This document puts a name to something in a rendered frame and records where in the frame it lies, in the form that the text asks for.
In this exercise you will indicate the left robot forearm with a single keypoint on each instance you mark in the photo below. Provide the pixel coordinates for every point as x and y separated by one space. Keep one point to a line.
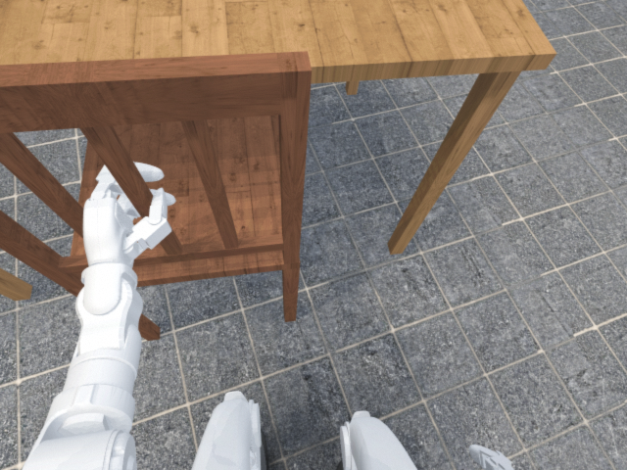
97 395

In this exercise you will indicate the left robot hand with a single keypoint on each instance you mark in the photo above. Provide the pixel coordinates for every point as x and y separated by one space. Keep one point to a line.
106 220

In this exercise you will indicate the right robot shin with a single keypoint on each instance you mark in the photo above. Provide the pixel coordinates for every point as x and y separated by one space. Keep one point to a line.
359 414

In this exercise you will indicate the left robot thigh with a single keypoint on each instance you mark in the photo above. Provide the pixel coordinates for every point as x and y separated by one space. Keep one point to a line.
232 431

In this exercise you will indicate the robot left upper arm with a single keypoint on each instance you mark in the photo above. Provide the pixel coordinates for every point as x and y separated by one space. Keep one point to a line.
105 450

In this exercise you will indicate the right robot hand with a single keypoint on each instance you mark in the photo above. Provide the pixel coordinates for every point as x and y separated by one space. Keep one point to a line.
488 459

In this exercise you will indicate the chair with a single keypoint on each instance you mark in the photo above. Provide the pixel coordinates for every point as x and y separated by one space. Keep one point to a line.
229 133

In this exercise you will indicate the table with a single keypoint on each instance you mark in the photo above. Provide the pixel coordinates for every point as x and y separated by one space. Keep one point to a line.
347 40

